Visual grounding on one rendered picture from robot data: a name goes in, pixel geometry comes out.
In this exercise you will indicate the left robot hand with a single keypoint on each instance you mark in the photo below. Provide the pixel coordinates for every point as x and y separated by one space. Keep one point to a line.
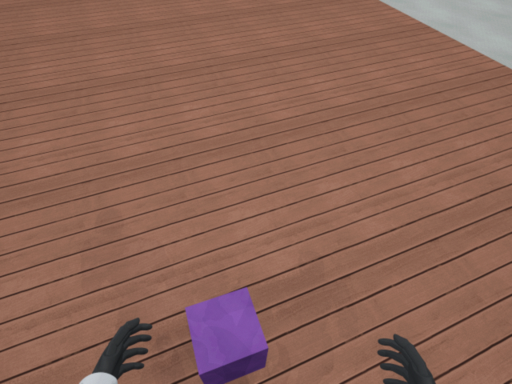
114 355

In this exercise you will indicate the right robot hand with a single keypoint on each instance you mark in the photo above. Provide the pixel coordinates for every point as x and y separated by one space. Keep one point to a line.
414 370

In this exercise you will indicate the carton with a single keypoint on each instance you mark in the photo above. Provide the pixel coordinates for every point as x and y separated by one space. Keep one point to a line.
227 337

